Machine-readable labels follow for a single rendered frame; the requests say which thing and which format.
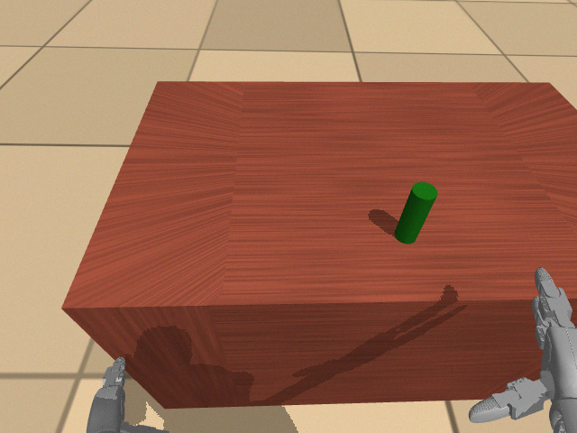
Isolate left robot hand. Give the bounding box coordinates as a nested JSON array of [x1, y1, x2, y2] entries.
[[87, 357, 169, 433]]

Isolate right robot arm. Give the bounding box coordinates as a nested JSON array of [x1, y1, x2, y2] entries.
[[549, 398, 577, 433]]

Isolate can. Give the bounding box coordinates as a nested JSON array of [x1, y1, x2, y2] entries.
[[395, 182, 437, 244]]

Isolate right robot hand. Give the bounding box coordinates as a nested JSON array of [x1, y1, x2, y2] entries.
[[469, 267, 577, 423]]

